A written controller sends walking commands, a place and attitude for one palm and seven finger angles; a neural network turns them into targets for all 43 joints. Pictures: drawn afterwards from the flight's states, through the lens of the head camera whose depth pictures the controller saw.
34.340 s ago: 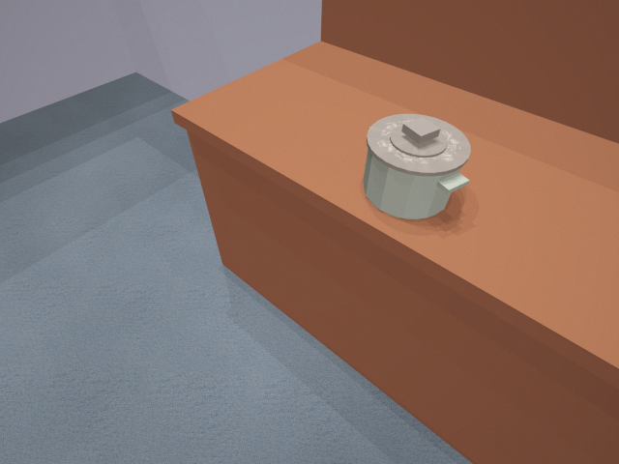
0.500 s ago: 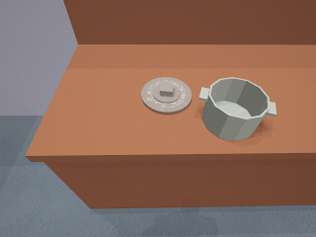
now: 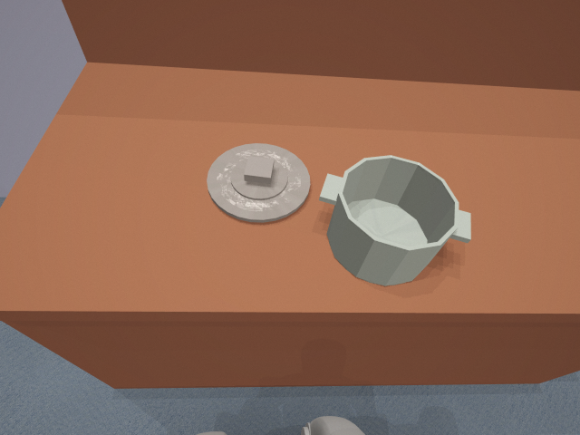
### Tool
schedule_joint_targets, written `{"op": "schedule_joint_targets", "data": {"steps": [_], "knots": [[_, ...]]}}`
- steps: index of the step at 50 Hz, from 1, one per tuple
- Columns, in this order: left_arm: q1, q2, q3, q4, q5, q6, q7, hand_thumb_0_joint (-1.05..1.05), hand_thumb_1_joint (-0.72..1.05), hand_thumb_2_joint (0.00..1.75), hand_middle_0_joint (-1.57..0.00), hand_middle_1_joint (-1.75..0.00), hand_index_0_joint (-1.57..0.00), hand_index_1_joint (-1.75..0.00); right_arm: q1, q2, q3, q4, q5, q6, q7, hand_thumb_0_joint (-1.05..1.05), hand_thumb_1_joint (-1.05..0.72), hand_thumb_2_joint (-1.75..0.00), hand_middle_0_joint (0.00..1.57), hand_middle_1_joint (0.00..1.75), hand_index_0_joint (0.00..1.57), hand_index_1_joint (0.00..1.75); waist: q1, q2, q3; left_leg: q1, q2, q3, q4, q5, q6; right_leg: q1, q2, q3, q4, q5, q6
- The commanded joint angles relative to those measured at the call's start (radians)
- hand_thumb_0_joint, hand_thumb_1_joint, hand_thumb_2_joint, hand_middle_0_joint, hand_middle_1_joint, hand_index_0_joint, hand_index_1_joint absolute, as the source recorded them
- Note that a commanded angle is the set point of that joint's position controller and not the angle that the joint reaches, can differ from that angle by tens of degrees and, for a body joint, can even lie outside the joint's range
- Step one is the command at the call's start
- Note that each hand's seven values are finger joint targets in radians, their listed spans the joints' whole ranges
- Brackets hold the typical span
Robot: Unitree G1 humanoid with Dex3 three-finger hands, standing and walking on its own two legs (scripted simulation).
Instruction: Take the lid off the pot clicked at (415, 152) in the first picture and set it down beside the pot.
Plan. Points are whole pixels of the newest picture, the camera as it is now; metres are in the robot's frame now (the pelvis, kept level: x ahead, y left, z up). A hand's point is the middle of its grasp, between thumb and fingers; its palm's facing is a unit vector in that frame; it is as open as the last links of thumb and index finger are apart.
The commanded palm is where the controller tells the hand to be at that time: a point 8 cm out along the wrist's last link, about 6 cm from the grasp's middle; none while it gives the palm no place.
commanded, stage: shuffle to correct the standing spot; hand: left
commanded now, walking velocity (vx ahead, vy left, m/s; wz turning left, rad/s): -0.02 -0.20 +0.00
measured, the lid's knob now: (259, 169) +0.54 +0.09 +0.00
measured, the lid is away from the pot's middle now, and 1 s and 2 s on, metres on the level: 0.24 0.24 0.24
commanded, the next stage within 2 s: come to a stop and stand still in 0.88 s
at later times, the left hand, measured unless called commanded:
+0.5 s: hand out of the picture +0.09 +0.06 -0.19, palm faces +0.07 -0.98 -0.17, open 7.3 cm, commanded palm none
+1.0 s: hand out of the picture +0.03 -0.06 -0.18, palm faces +0.07 -0.98 -0.16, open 7.4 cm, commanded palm none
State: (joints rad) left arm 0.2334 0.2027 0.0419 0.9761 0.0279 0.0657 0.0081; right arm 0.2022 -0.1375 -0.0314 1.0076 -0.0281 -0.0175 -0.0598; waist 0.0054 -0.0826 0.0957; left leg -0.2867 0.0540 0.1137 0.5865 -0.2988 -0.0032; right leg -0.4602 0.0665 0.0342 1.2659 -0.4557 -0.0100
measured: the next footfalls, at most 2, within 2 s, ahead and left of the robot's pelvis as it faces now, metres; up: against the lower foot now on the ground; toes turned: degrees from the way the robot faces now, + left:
right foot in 0.18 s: +0.08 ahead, -0.21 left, +0.00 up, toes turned -1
left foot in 0.40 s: +0.04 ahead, +0.00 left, +0.00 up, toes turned +10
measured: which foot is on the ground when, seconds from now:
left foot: down 0.00-0.18, up 0.20-0.38, down 0.40-0.68, up 0.70-0.92, down 0.94-1.00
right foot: up 0.00-0.16, down 0.18-0.40, up 0.42-0.64, down 0.66-0.96, up 0.98-1.00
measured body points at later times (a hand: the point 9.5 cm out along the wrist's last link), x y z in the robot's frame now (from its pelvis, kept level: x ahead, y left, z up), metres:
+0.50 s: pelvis +0.03 -0.13 +0.00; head +0.07 -0.08 +0.44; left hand +0.09 +0.11 -0.17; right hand +0.08 -0.37 -0.13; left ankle +0.00 -0.01 -0.73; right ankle +0.00 -0.23 -0.67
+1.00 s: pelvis -0.01 -0.24 +0.00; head +0.01 -0.19 +0.45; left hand +0.02 +0.00 -0.17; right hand +0.05 -0.48 -0.13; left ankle -0.06 -0.15 -0.73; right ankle +0.00 -0.32 -0.71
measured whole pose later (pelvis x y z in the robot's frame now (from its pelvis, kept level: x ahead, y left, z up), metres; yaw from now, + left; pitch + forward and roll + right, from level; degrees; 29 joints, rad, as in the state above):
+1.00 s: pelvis -0.01 -0.24 +0.00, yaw +3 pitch +0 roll +0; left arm 0.23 0.22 0.02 0.96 0.01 0.06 0.04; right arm 0.21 -0.15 -0.03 1.01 0.00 0.03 -0.05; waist -0.01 -0.10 0.05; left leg -0.19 0.02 0.13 0.55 -0.38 0.04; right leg -0.34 0.03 -0.07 0.71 -0.40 -0.01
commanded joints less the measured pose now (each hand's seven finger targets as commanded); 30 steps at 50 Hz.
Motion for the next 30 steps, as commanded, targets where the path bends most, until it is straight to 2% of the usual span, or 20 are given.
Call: {"op": "schedule_joint_targets", "data": {"steps": [1, 4, 6, 7, 8, 9, 10, 12, 15, 17, 18, 19, 20, 21, 22, 23, 25, 27, 28, 30], "knots": [[0.083, 0.054, 0.014, -0.077, -0.008, -0.005, -0.012, 0.0, 0.9, 0.9, -0.2, -0.3, -0.2, -0.3, -0.028, -0.218, -0.048, -0.054, -0.004, -0.009, 0.002, 0.0, -0.9, -0.9, 0.2, 0.3, 0.2, 0.3, 0.048, 0.213, -0.065, 0.001, 0.235, -0.154, -0.211, 0.449, 0.135, 0.004, -0.115, 0.038, -0.194, 0.045, 0.024], [0.035, 0.037, 0.005, -0.087, -0.009, -0.017, -0.013, 0.0, 0.9, 0.9, -0.2, -0.3, -0.2, -0.3, 0.012, -0.249, -0.065, -0.055, -0.009, 0.016, 0.021, 0.0, -0.9, -0.9, 0.2, 0.3, 0.2, 0.3, 0.003, 0.228, -0.079, 0.023, 0.204, -0.138, -0.16, 0.377, 0.105, 0.106, -0.098, -0.091, -0.528, 0.1, 0.046], [0.076, 0.049, 0.009, -0.075, -0.011, -0.027, -0.008, 0.0, 0.9, 0.9, -0.2, -0.3, -0.2, -0.3, 0.024, -0.252, -0.076, -0.052, 0.0, 0.033, 0.026, 0.0, -0.9, -0.9, 0.2, 0.3, 0.2, 0.3, 0.009, 0.242, -0.12, -0.007, 0.193, -0.145, -0.071, 0.314, 0.062, 0.238, -0.08, -0.127, -0.707, 0.212, 0.049], [0.101, 0.081, 0.016, -0.067, -0.01, -0.033, -0.005, 0.0, 0.9, 0.9, -0.2, -0.3, -0.2, -0.3, 0.038, -0.239, -0.077, -0.054, 0.004, 0.039, 0.029, 0.0, -0.9, -0.9, 0.2, 0.3, 0.2, 0.3, 0.013, 0.168, -0.134, -0.028, 0.155, -0.124, 0.0, 0.262, 0.028, 0.306, -0.086, -0.107, -0.805, 0.284, 0.044], [0.111, 0.136, 0.021, -0.068, -0.003, -0.039, 0.001, 0.0, 0.9, 0.9, -0.2, -0.3, -0.2, -0.3, 0.073, -0.194, -0.075, -0.055, 0.006, 0.043, 0.032, 0.0, -0.9, -0.9, 0.2, 0.3, 0.2, 0.3, 0.007, 0.002, -0.128, -0.096, 0.069, -0.066, 0.137, 0.14, -0.004, 0.36, -0.161, -0.012, -0.855, 0.492, 0.009], [0.087, 0.209, 0.031, -0.07, 0.006, -0.041, 0.01, 0.0, 0.9, 0.9, -0.2, -0.3, -0.2, -0.3, 0.096, -0.128, -0.06, -0.069, 0.016, 0.053, 0.035, 0.0, -0.9, -0.9, 0.2, 0.3, 0.2, 0.3, -0.011, -0.24, -0.171, -0.184, -0.03, -0.001, 0.28, -0.144, -0.04, 0.393, -0.325, 0.165, -0.886, 0.672, -0.079], [0.07, 0.228, 0.031, -0.082, 0.013, -0.037, 0.014, 0.0, 0.9, 0.9, -0.2, -0.3, -0.2, -0.3, 0.073, -0.122, -0.052, -0.076, 0.023, 0.064, 0.029, 0.0, -0.9, -0.9, 0.2, 0.3, 0.2, 0.3, 0.003, -0.233, -0.194, -0.148, -0.028, -0.045, 0.422, -0.317, -0.037, 0.313, -0.376, 0.18, -0.949, 0.603, -0.154], [-0.011, 0.184, 0.037, -0.094, 0.02, -0.028, 0.031, 0.0, 0.9, 0.9, -0.2, -0.3, -0.2, -0.3, 0.066, -0.138, -0.053, -0.063, 0.02, 0.053, 0.03, 0.0, -0.9, -0.9, 0.2, 0.3, 0.2, 0.3, -0.015, -0.267, -0.157, -0.192, 0.008, -0.082, 0.528, -0.299, -0.022, 0.307, -0.327, 0.132, -0.898, 0.663, -0.18], [-0.04, 0.15, 0.023, -0.098, 0.011, -0.038, 0.042, 0.0, 0.9, 0.9, -0.2, -0.3, -0.2, -0.3, 0.078, -0.118, -0.04, -0.043, 0.027, 0.04, 0.033, 0.0, -0.9, -0.9, 0.2, 0.3, 0.2, 0.3, -0.042, -0.077, -0.147, -0.131, 0.021, -0.06, 0.343, -0.26, -0.022, 0.312, -0.319, 0.076, -0.791, 0.921, -0.189], [-0.029, 0.135, 0.011, -0.093, -0.005, -0.037, 0.043, 0.0, 0.9, 0.9, -0.2, -0.3, -0.2, -0.3, 0.117, -0.107, -0.027, -0.022, 0.027, 0.038, 0.03, 0.0, -0.9, -0.9, 0.2, 0.3, 0.2, 0.3, -0.057, 0.005, -0.15, -0.008, 0.004, -0.035, 0.028, -0.025, -0.021, 0.302, -0.272, 0.046, -0.714, 0.912, -0.144], [-0.028, 0.126, 0.008, -0.088, -0.014, -0.037, 0.04, 0.0, 0.9, 0.9, -0.2, -0.3, -0.2, -0.3, 0.165, -0.104, -0.03, 0.007, 0.023, 0.031, 0.029, 0.0, -0.9, -0.9, 0.2, 0.3, 0.2, 0.3, -0.068, -0.005, -0.14, 0.083, 0.015, -0.039, -0.132, 0.183, -0.016, 0.261, -0.226, 0.002, -0.642, 0.828, -0.1], [0.002, 0.076, 0.003, -0.095, -0.024, -0.034, 0.04, 0.0, 0.9, 0.9, -0.2, -0.3, -0.2, -0.3, 0.183, -0.158, -0.03, 0.006, 0.021, 0.026, 0.016, 0.0, -0.9, -0.9, 0.2, 0.3, 0.2, 0.3, -0.061, 0.121, -0.143, 0.206, 0.122, -0.139, -0.226, 0.434, 0.03, 0.155, -0.165, -0.034, -0.547, 0.609, -0.038], [0.03, 0.029, -0.005, -0.092, -0.034, -0.028, 0.036, 0.0, 0.9, 0.9, -0.2, -0.3, -0.2, -0.3, 0.192, -0.214, -0.031, -0.01, 0.013, 0.023, 0.009, 0.0, -0.9, -0.9, 0.2, 0.3, 0.2, 0.3, -0.059, 0.323, -0.131, 0.246, 0.338, -0.374, -0.238, 0.849, 0.15, 0.023, -0.064, -0.082, -0.377, 0.082, 0.032], [0.046, 0.05, -0.009, -0.085, -0.027, -0.018, 0.037, 0.0, 0.9, 0.9, -0.2, -0.3, -0.2, -0.3, 0.184, -0.22, -0.025, -0.032, 0.011, 0.03, 0.008, 0.0, -0.9, -0.9, 0.2, 0.3, 0.2, 0.3, -0.063, 0.276, -0.149, 0.18, 0.402, -0.344, -0.201, 0.991, 0.237, 0.05, -0.074, 0.002, -0.159, -0.146, 0.033], [0.036, 0.06, -0.003, -0.084, -0.022, -0.004, 0.033, 0.0, 0.9, 0.9, -0.2, -0.3, -0.2, -0.3, 0.12, -0.216, -0.022, -0.045, 0.01, 0.027, 0.0, 0.0, -0.9, -0.9, 0.2, 0.3, 0.2, 0.3, -0.03, 0.269, -0.132, 0.099, 0.389, -0.298, -0.205, 0.915, 0.238, 0.038, -0.082, 0.048, -0.029, -0.124, 0.04], [0.03, 0.065, 0.005, -0.085, -0.022, 0.002, 0.032, 0.0, 0.9, 0.9, -0.2, -0.3, -0.2, -0.3, 0.061, -0.201, -0.026, -0.056, 0.006, 0.017, -0.001, 0.0, -0.9, -0.9, 0.2, 0.3, 0.2, 0.3, -0.002, 0.352, -0.11, 0.046, 0.367, -0.302, -0.215, 0.777, 0.222, 0.022, -0.089, 0.076, 0.029, -0.112, 0.04], [0.032, 0.099, 0.016, -0.087, -0.02, 0.0, 0.02, 0.0, 0.9, 0.9, -0.2, -0.3, -0.2, -0.3, -0.049, -0.191, -0.025, -0.103, -0.003, 0.014, 0.001, 0.0, -0.9, -0.9, 0.2, 0.3, 0.2, 0.3, 0.038, 0.322, -0.047, 0.048, 0.295, -0.185, -0.166, 0.724, 0.175, -0.027, -0.113, 0.068, -0.006, -0.075, 0.05], [0.019, 0.086, 0.01, -0.094, -0.027, 0.003, 0.01, 0.0, 0.9, 0.9, -0.2, -0.3, -0.2, -0.3, -0.042, -0.221, -0.04, -0.103, -0.011, 0.031, 0.001, 0.0, -0.9, -0.9, 0.2, 0.3, 0.2, 0.3, 0.026, 0.258, -0.069, 0.112, 0.248, -0.14, -0.127, 0.689, 0.129, 0.012, -0.123, 0.01, -0.289, -0.069, 0.061], [-0.01, 0.073, 0.003, -0.099, -0.025, -0.003, 0.006, 0.0, 0.9, 0.9, -0.2, -0.3, -0.2, -0.3, -0.029, -0.227, -0.048, -0.097, -0.008, 0.033, 0.003, 0.0, -0.9, -0.9, 0.2, 0.3, 0.2, 0.3, 0.003, 0.203, -0.01, 0.112, 0.247, -0.132, -0.12, 0.663, 0.119, 0.019, -0.127, -0.032, -0.437, -0.067, 0.058], [0.027, 0.053, -0.006, -0.092, -0.028, -0.016, 0.007, 0.0, 0.9, 0.9, -0.2, -0.3, -0.2, -0.3, 0.017, -0.247, -0.051, -0.079, 0.008, 0.048, 0.007, 0.0, -0.9, -0.9, 0.2, 0.3, 0.2, 0.3, -0.01, 0.212, -0.106, 0.184, 0.229, -0.156, -0.06, 0.623, 0.096, 0.139, -0.114, -0.095, -0.727, 0.072, 0.061]]}}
